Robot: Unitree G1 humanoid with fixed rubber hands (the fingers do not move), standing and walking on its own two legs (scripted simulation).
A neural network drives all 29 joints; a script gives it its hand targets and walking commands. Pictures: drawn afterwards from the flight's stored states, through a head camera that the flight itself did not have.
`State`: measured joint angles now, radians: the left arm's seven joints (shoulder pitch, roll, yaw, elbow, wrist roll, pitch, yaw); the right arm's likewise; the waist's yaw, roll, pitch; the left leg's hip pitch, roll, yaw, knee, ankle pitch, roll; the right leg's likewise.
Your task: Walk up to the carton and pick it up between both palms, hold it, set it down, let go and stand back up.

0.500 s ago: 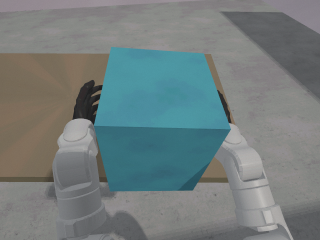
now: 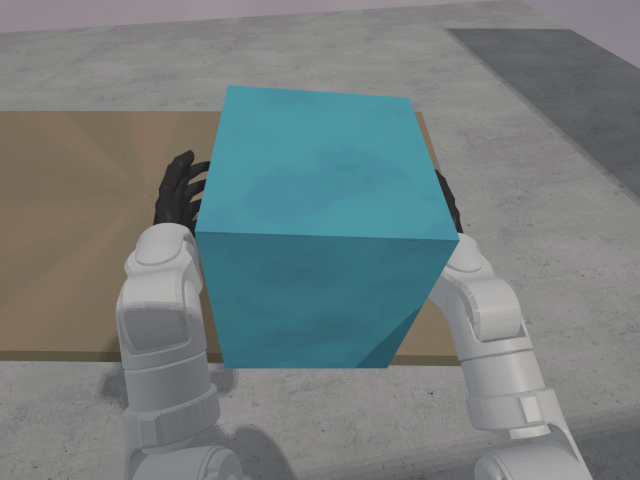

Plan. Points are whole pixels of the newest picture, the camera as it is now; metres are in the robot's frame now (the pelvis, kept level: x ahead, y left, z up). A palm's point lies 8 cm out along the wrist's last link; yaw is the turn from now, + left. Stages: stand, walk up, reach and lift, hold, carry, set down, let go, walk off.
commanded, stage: hold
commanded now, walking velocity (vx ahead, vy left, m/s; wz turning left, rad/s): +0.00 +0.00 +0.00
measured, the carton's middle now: (313, 237) +0.36 +0.00 +0.14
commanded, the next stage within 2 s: none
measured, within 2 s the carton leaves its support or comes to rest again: neither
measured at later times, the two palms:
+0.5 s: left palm (166, 236) +0.33 +0.15 +0.19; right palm (435, 247) +0.34 -0.14 +0.15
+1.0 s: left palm (171, 226) +0.35 +0.15 +0.19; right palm (433, 230) +0.36 -0.14 +0.15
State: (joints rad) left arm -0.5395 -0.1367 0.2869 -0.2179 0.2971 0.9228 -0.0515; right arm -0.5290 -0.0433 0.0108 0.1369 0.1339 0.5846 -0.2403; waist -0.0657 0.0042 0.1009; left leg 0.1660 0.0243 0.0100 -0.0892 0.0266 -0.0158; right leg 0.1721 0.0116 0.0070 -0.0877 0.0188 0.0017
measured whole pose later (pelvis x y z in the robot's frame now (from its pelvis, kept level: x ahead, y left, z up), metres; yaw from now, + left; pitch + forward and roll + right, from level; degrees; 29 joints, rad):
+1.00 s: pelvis +0.01 +0.00 +0.00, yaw +0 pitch -6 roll +0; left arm -0.52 -0.12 0.28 -0.23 0.29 0.92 -0.06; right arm -0.52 -0.04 0.03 0.13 0.15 0.58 -0.26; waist -0.06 0.00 0.09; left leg 0.17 0.02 0.01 -0.09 0.02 -0.02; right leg 0.18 0.01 0.00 -0.09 0.01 0.00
